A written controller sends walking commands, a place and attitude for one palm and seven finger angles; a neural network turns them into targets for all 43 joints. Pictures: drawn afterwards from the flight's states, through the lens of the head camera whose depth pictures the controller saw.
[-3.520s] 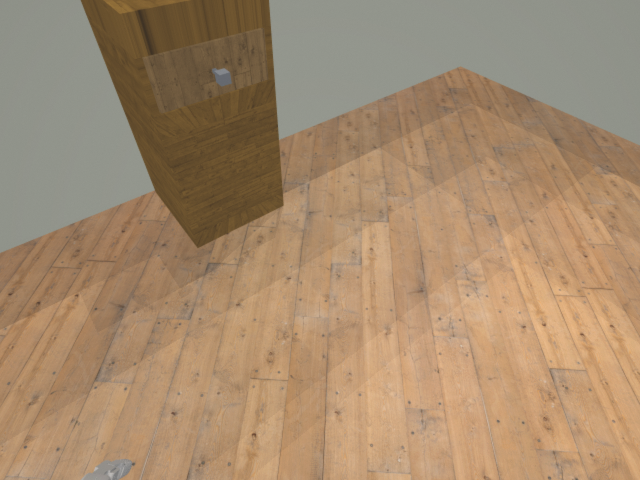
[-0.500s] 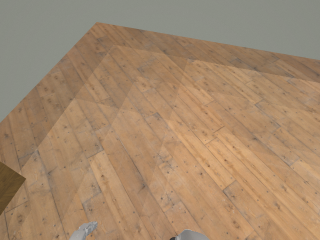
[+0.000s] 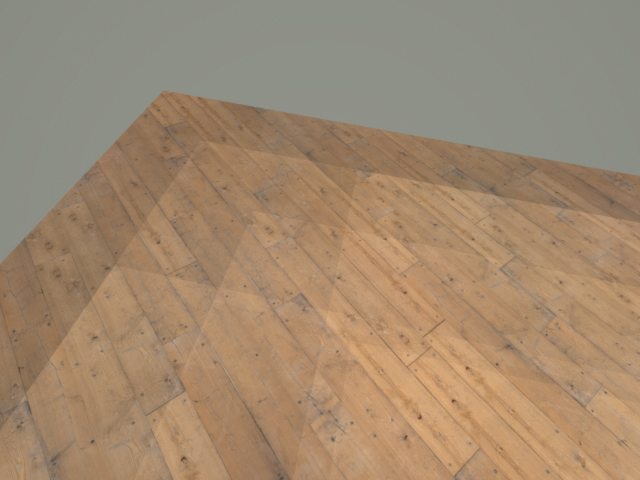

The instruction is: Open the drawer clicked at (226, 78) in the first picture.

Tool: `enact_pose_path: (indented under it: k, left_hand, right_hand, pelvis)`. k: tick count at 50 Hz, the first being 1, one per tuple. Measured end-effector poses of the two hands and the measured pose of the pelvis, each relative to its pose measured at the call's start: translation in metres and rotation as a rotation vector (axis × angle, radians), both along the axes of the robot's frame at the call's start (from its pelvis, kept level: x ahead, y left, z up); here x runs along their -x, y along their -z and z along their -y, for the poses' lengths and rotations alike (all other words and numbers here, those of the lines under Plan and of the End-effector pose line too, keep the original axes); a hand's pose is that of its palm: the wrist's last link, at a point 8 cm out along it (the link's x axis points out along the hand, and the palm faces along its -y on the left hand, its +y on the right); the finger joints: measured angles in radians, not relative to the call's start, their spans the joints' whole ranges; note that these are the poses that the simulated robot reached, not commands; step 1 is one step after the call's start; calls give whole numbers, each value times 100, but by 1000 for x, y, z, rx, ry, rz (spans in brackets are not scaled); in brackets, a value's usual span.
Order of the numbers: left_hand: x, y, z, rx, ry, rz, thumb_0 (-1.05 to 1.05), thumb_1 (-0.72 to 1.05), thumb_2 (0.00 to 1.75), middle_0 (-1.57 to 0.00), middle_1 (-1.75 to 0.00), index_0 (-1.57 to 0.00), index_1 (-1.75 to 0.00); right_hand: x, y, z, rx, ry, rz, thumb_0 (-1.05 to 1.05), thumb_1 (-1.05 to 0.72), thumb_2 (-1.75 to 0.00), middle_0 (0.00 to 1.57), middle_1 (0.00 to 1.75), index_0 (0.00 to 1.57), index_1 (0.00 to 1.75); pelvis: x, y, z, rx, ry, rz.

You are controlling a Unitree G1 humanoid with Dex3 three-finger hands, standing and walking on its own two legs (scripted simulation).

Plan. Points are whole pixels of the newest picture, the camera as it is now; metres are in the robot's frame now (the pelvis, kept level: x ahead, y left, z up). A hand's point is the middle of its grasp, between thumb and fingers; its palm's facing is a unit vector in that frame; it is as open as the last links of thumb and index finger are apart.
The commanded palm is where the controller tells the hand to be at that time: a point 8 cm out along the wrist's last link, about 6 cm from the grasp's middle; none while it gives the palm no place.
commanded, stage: turn to face it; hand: left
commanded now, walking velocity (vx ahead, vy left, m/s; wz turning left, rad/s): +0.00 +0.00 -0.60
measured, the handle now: out of the picture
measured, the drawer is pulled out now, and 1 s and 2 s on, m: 0.00 0.00 0.00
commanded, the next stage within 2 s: none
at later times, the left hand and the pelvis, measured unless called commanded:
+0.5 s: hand (229, 425) +0.22 +0.14 -0.15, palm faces +0.14 -0.97 -0.20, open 7.3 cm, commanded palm none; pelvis +0.11 -0.04 +0.00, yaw +8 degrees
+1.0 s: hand out of the picture +0.11 +0.22 -0.16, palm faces +0.43 -0.86 -0.27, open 7.4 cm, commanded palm none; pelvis +0.11 -0.01 +0.00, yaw +24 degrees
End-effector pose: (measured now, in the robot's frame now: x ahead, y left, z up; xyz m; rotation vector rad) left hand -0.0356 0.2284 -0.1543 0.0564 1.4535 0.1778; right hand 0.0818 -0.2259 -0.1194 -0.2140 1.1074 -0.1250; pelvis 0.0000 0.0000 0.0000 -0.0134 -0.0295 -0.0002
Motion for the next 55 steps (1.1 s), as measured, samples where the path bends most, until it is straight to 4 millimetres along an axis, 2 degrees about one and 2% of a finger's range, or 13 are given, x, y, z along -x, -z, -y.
enact_pose_path:
  k: [6,11,14,17,21,23,26,30,34,39,45,50,55]
  left_hand:
    - [-110,-15,-6,-26,82,127,1,91,90,-19,-30,-20,-30]
    - [-194,-22,12,-62,157,235,1,91,90,-19,-30,-20,-30]
    - [-231,-19,30,-85,171,300,1,91,90,-19,-30,-20,-30]
    - [-247,-25,44,-84,156,335,1,91,90,-19,-30,-20,-30]
    - [-245,-30,50,-81,89,345,1,90,89,-20,-30,-20,-30]
    - [-241,-32,45,-91,39,354,-1,91,89,-20,-30,-21,-30]
    - [-231,-29,31,-100,-5,344,-1,92,89,-20,-30,-21,-30]
    - [-209,-13,6,-101,-80,320,0,91,89,-20,-30,-21,-30]
    - [-179,10,-21,-96,-156,267,0,91,89,-20,-30,-21,-30]
    - [-148,0,-39,-110,-213,200,1,91,89,-19,-30,-20,-30]
    - [-120,-19,-43,-149,-277,182,1,91,90,-19,-30,-20,-30]
    - [-113,-28,-35,-184,-320,198,1,91,90,-19,-30,-20,-30]
    - [-116,-37,-12,-220,-355,256,1,91,90,-19,-30,-20,-30]
  right_hand:
    - [29,1,12,14,130,-153,-1,-95,-90,20,30,20,30]
    - [54,16,16,-37,187,-314,-1,-93,-90,20,30,20,30]
    - [59,32,21,-83,201,-402,0,-93,-90,20,30,20,30]
    - [46,38,25,-102,185,-444,0,-92,-90,20,30,20,30]
    - [2,35,30,-98,117,-396,0,-92,-90,20,30,20,30]
    - [-26,32,33,-86,79,-343,0,-92,-90,20,30,20,30]
    - [-70,26,34,-57,20,-255,0,-91,-90,20,30,20,30]
    - [-122,16,29,3,-68,-147,0,-91,-90,20,30,20,30]
    - [-159,11,18,68,-149,-58,0,-91,-90,20,30,20,30]
    - [-170,-5,7,99,-220,-61,0,-91,-90,20,30,20,30]
    - [-179,-9,-4,79,-284,-80,0,-91,-90,20,30,20,30]
    - [-185,-2,-4,46,-329,-84,0,-91,-90,20,30,20,30]
    - [-191,12,11,16,-376,-103,0,-91,-90,21,30,21,30]
  pelvis:
    - [-38,-9,1,-6,48,-12]
    - [-71,-4,17,-20,31,-19]
    - [-93,8,32,-37,8,-22]
    - [-103,8,38,-27,-36,-19]
    - [-110,2,40,-30,-86,-12]
    - [-113,0,38,-26,-111,-12]
    - [-115,0,34,-14,-151,-11]
    - [-116,7,22,7,-203,-7]
    - [-114,21,6,22,-245,-8]
    - [-110,8,1,29,-296,-26]
    - [-111,-4,1,27,-357,-41]
    - [-110,-4,14,19,-415,-36]
    - [-106,0,37,8,-479,-30]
